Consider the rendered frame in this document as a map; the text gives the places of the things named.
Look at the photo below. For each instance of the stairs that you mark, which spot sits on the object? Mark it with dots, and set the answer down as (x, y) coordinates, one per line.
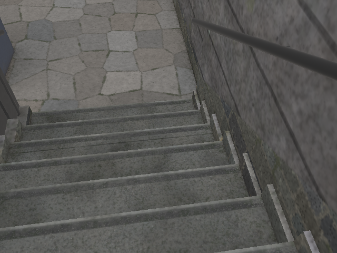
(129, 178)

